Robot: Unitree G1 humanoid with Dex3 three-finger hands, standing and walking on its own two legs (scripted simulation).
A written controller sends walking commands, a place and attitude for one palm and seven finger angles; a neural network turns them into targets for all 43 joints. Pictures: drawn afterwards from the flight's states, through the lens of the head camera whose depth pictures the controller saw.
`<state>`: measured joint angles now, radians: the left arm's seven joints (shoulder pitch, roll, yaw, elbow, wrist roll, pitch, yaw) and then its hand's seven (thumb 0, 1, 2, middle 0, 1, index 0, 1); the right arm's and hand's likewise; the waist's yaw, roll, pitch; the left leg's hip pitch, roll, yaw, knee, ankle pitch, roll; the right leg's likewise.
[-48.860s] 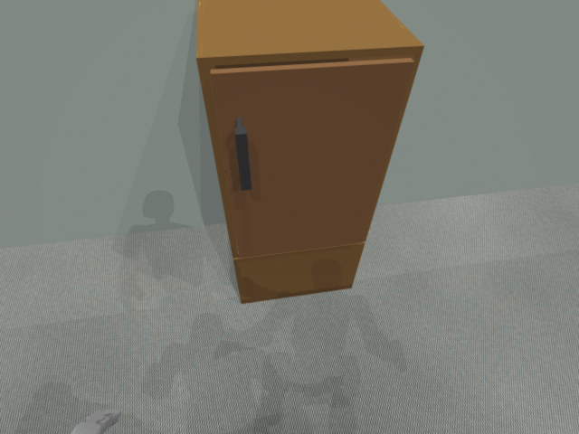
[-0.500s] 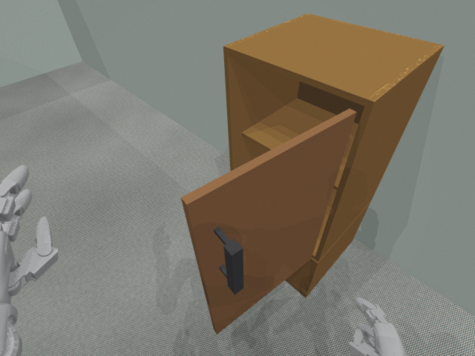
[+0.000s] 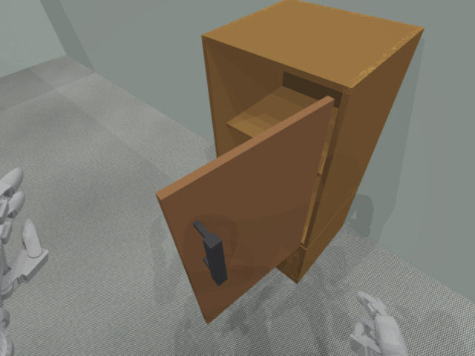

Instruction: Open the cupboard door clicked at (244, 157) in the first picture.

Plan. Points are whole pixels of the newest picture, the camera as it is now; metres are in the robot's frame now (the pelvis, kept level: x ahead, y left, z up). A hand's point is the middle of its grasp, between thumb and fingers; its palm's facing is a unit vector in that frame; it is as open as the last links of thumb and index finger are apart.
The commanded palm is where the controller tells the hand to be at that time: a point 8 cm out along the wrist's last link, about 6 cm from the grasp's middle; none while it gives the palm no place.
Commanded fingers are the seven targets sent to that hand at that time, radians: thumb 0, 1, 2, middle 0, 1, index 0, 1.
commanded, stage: step back with the hand held close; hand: left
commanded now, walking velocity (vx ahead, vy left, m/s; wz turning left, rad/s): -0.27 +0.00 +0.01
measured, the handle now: (209, 253) +0.30 +0.09 -0.01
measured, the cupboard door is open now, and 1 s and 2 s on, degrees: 82 82 82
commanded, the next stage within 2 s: stop stepping back and stand still in 1.10 s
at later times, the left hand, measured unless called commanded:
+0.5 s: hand out of the picture +0.13 +0.30 +0.14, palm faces +0.42 -0.76 -0.49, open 7.4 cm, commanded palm +0.07 +0.33 +0.17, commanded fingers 0.00 0.90 0.90 -0.20 -0.30 -0.20 -0.30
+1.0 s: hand out of the picture +0.03 +0.33 +0.17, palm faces +0.50 -0.74 -0.45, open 7.4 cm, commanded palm -0.03 +0.35 +0.17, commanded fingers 0.00 0.90 0.90 -0.20 -0.30 -0.20 -0.30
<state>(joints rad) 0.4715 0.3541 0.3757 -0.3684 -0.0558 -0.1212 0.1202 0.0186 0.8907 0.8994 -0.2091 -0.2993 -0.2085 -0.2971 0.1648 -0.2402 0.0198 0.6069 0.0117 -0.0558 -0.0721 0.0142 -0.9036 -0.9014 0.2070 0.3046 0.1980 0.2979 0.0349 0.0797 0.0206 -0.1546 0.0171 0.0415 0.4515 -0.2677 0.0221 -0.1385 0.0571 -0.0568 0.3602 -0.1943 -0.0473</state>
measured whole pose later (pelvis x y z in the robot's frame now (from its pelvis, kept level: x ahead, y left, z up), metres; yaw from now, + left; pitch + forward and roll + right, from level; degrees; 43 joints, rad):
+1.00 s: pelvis -0.16 +0.05 -0.01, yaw +2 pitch +1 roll -5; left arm 0.53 0.45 0.50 -0.59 -0.04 -0.23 0.18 0.02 0.89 0.90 -0.21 -0.30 -0.21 -0.30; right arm 0.16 -0.17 -0.01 0.64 -0.01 -0.11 -0.05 0.01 -0.90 -0.90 0.21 0.30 0.20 0.30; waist 0.02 0.01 0.04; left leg -0.49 0.05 0.07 0.52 -0.07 0.09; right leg -0.42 0.10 0.04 1.15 -0.47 0.02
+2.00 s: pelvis -0.35 +0.04 -0.01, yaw -3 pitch -1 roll +1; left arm 0.50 0.37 0.41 -0.41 -0.01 -0.19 0.16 0.02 0.89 0.90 -0.21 -0.30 -0.21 -0.30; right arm 0.24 -0.19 0.01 0.66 -0.01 -0.16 -0.09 0.01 -0.90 -0.90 0.21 0.30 0.20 0.30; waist -0.02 -0.05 -0.01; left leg -0.24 0.02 0.07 0.54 -0.28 0.00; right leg -0.34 -0.01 -0.06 0.72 -0.42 0.00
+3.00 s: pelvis -0.34 +0.07 -0.01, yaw -2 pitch +1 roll +0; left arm 0.28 0.24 0.04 0.56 0.04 0.04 0.00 0.01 0.91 0.90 -0.20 -0.30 -0.20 -0.29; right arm 0.14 -0.29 0.01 0.85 -0.02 -0.02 0.01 0.01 -0.91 -0.90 0.21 0.30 0.20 0.30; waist -0.02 0.06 0.01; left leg -0.32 -0.02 0.08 0.55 -0.24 0.04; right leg -0.30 -0.01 -0.09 0.57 -0.29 -0.04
